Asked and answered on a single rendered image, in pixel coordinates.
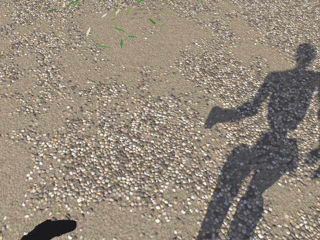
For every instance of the left robot hand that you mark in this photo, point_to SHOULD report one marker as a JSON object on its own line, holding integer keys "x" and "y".
{"x": 50, "y": 229}

